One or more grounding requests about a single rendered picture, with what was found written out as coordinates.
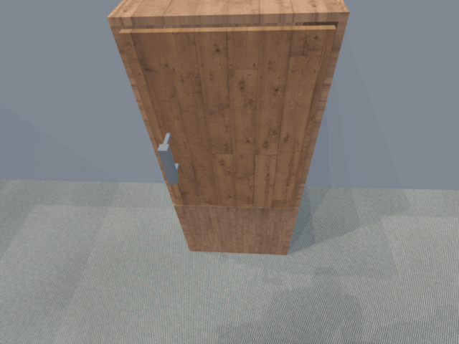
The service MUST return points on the handle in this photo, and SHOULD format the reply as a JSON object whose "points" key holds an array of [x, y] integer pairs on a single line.
{"points": [[170, 168]]}

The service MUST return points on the cupboard door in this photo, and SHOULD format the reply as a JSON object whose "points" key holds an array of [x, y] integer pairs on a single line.
{"points": [[239, 102]]}

